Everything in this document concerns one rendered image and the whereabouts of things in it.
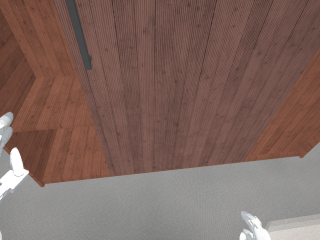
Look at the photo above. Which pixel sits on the handle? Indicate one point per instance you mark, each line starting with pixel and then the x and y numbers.
pixel 73 12

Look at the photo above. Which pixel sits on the robot right hand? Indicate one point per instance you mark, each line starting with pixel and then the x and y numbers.
pixel 255 226

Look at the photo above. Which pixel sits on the wardrobe door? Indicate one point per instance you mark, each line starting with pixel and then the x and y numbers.
pixel 297 120
pixel 187 83

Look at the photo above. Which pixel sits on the robot left hand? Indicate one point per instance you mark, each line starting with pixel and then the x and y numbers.
pixel 15 177

